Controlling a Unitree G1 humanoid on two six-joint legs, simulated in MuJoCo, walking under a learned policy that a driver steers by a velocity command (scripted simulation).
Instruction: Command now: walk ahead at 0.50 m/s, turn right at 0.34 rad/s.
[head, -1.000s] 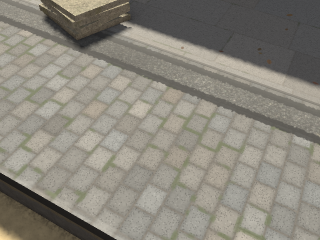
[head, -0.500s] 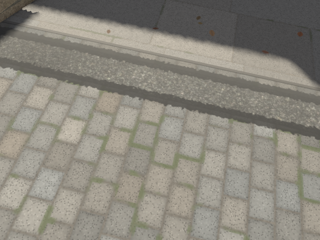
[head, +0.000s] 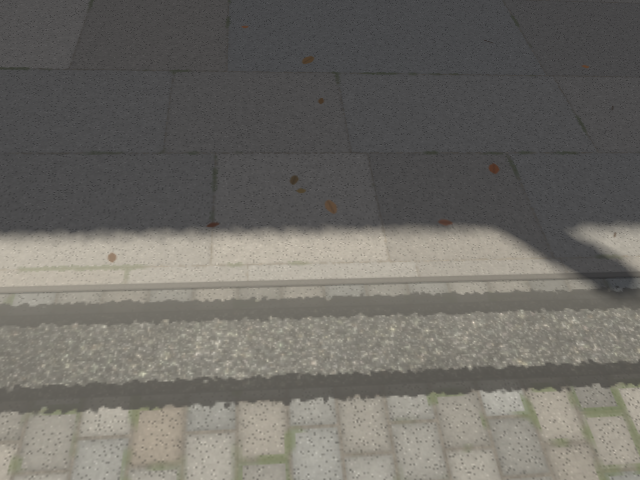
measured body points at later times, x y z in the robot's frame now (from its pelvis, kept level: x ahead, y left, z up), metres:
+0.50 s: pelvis +0.29 -0.01 +0.00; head +0.31 -0.02 +0.45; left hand +0.36 +0.26 -0.12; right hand +0.35 -0.27 -0.13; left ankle +0.27 +0.14 -0.66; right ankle +0.30 -0.05 -0.74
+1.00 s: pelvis +0.57 +0.04 +0.00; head +0.59 +0.04 +0.44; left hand +0.61 +0.29 -0.15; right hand +0.65 -0.23 -0.13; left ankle +0.62 +0.10 -0.74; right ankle +0.47 -0.08 -0.65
